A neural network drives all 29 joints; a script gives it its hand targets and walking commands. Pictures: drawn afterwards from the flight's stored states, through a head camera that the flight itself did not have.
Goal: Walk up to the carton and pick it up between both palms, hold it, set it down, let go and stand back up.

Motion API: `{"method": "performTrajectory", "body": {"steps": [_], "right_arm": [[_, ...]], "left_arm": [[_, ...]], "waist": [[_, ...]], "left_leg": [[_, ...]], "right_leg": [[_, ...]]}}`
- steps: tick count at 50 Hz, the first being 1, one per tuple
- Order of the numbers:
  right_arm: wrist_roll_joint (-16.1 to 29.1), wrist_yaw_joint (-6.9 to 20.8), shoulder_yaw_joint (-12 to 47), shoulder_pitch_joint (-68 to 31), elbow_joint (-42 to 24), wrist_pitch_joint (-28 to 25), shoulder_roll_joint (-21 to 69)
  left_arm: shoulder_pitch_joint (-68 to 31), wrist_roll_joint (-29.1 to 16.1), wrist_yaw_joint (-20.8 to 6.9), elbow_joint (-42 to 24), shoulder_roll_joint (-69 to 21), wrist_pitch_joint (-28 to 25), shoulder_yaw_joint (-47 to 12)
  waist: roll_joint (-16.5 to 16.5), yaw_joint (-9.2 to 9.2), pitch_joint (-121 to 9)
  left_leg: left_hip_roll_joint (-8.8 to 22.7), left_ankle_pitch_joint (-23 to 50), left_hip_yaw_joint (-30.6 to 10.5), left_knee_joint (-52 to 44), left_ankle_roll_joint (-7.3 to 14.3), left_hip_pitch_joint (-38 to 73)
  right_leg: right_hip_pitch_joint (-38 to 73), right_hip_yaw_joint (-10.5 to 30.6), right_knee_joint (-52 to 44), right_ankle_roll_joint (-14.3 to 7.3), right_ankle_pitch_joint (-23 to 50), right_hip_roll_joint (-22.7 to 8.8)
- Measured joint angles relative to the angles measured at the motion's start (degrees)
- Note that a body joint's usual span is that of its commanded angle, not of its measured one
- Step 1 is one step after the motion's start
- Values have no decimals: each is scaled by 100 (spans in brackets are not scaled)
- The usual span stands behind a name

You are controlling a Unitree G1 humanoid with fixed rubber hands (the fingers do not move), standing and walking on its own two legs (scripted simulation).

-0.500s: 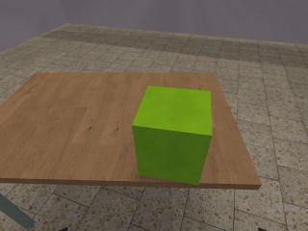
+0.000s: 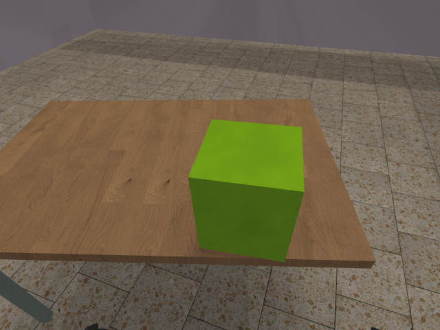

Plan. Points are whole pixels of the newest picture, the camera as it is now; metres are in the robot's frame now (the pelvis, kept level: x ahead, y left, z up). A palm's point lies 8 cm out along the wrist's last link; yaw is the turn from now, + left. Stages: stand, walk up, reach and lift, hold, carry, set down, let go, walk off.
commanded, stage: stand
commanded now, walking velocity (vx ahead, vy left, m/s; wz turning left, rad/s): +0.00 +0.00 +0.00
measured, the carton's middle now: (248, 190) +0.46 -0.03 +0.00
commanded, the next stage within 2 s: none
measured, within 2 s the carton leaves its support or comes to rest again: neither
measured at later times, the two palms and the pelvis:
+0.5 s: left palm out of the picture +0.11 +0.29 -0.07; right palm out of the picture +0.11 -0.27 -0.10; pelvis +0.00 +0.00 +0.00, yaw +0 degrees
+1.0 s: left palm out of the picture +0.11 +0.29 -0.08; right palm out of the picture +0.10 -0.27 -0.10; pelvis +0.00 +0.00 +0.00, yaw +0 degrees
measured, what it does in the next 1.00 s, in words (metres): stands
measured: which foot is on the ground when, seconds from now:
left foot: down 0.00-1.00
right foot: down 0.00-1.00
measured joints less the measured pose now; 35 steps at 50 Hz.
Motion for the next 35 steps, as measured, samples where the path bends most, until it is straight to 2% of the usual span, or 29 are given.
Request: {"method": "performTrajectory", "body": {"steps": [26, 35], "right_arm": [[0, 0, 0, 0, 143, 8, -21], [-1, 0, 0, 0, 150, 6, -24]], "left_arm": [[-109, 0, -8, 239, -16, 1, 0], [-175, 0, -14, 305, -14, 0, 0]], "waist": [[-32, -51, 23], [-18, -15, 70]], "left_leg": [[0, 4, 0, 0, 1, 0], [0, 2, 0, 0, 1, 0]], "right_leg": [[0, 0, 0, 7, 4, -1], [0, 0, 0, 7, 3, -1]]}}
